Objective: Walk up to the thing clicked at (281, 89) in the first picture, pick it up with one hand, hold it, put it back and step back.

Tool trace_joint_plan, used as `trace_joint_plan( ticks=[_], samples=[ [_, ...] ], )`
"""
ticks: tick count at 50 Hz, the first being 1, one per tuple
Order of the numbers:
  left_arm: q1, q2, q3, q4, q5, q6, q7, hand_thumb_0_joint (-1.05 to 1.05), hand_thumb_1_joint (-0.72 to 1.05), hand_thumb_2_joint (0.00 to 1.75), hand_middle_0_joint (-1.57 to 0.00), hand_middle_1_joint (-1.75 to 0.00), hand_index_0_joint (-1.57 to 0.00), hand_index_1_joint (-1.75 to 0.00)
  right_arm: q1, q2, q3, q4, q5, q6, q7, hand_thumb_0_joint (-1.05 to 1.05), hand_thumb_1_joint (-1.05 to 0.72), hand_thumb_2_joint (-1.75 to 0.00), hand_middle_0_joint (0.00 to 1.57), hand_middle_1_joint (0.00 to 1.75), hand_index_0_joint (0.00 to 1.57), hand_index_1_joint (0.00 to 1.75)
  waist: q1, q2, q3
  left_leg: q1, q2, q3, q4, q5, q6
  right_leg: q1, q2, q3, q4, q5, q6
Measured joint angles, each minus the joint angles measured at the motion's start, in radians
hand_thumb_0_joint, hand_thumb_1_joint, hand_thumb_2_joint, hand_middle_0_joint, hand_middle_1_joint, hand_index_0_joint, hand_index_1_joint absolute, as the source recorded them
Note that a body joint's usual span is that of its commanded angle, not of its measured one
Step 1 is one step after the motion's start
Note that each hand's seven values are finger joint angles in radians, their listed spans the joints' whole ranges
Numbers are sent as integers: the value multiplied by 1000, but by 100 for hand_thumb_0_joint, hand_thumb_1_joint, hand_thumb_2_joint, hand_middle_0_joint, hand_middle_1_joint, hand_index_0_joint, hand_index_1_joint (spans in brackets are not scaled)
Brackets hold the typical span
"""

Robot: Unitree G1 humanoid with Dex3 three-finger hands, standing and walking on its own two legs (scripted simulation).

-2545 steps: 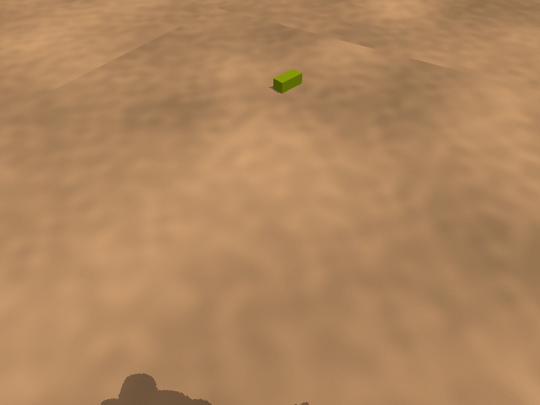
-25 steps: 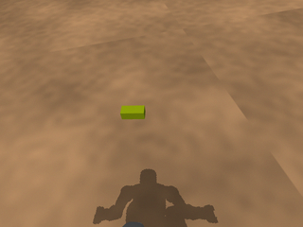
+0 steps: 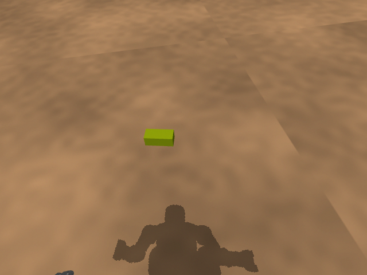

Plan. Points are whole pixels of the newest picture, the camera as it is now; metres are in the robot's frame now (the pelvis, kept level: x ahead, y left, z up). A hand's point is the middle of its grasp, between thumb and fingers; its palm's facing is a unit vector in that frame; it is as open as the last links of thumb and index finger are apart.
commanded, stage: step back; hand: left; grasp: from above
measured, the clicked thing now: (159, 137) +1.08 +0.23 -0.72
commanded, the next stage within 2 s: stand in 0.38 s
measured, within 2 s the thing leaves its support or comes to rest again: neither
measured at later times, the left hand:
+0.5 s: hand out of the picture +0.11 +0.30 -0.14, palm faces +0.03 -0.94 -0.35, open 7.4 cm
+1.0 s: hand out of the picture +0.08 +0.28 -0.13, palm faces -0.01 -0.93 -0.36, open 7.4 cm
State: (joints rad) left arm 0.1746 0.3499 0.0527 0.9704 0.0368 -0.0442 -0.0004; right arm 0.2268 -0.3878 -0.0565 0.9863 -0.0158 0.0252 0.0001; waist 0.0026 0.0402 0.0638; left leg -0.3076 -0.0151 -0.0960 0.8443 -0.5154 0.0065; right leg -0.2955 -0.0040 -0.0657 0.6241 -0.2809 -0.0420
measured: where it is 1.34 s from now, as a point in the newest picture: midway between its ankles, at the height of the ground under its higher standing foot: outside the picture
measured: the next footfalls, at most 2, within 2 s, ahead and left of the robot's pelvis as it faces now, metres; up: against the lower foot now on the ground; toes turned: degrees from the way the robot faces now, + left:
left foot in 0.22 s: +0.08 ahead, +0.17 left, +0.00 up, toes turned +2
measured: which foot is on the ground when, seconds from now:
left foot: up 0.00-0.20, down 0.22-1.00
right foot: down 0.00-1.00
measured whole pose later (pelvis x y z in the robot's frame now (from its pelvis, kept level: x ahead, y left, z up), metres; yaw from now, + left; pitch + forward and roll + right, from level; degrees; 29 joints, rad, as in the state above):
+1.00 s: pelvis +0.01 +0.02 +0.02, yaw +1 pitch -4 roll +0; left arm 0.11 0.36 -0.01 1.15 0.01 -0.02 -0.01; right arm 0.10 -0.35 -0.01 1.14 -0.01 0.00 0.02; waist 0.00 0.01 0.06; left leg -0.13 0.04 0.01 0.33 -0.14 -0.04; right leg -0.13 -0.03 -0.04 0.35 -0.15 0.01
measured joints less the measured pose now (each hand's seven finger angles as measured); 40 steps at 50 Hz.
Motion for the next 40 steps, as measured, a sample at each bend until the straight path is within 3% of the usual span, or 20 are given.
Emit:
trace_joint_plan(
  ticks=[4,9,12,13,16,19,29,40],
  samples=[
    [-9,-23,-13,1,-5,-8,0,1,90,90,-21,-30,-21,-30,-15,-11,2,11,-1,-7,2,0,-91,-90,21,29,20,30,9,15,5,-42,6,-2,37,26,-2,18,-16,-7,-27,1,9],
    [-25,-11,-13,6,-12,-4,3,1,90,90,-21,-30,-21,-30,-36,-9,4,27,-6,-13,4,0,-91,-90,20,29,20,30,10,6,25,-12,44,47,-124,75,-10,14,-43,-14,-3,-25,25],
    [-40,10,-9,12,-22,10,8,1,90,90,-21,-30,-21,-30,-54,7,2,44,-11,-22,1,0,-91,-90,20,29,20,30,11,-29,45,37,28,88,-251,240,-26,-2,-76,0,57,-61,45],
    [-42,18,-7,15,-26,18,10,1,90,90,-21,-30,-21,-30,-62,17,3,48,-15,-23,0,0,-91,-90,20,29,20,30,16,-49,50,44,17,101,-255,242,-31,-8,-88,14,71,-66,49],
    [-46,26,-11,35,-37,33,13,1,90,90,-21,-30,-21,-30,-81,29,13,59,-8,-21,5,0,-91,-90,21,29,20,30,15,-46,39,35,34,106,-229,209,-29,3,-63,32,42,-61,42],
    [-49,27,-15,61,-34,27,11,1,91,90,-21,-30,-20,-30,-107,40,23,76,-1,-11,6,0,-91,-90,21,29,20,30,11,-31,27,40,57,98,-220,196,-30,37,-39,23,-11,-35,60],
    [-76,5,-52,126,-38,30,-5,1,91,90,-21,-30,-20,-30,-165,52,47,99,8,-46,9,0,-91,-90,21,30,20,30,14,-48,4,146,43,110,-376,267,-25,136,-49,29,-156,33,72],
    [-85,-2,-62,162,-30,23,-10,1,91,90,-21,-30,-20,-30,-182,42,43,121,11,-40,12,0,-91,-90,21,29,20,30,8,-37,-1,195,50,111,-486,342,-34,179,-39,26,-256,102,65]
  ],
)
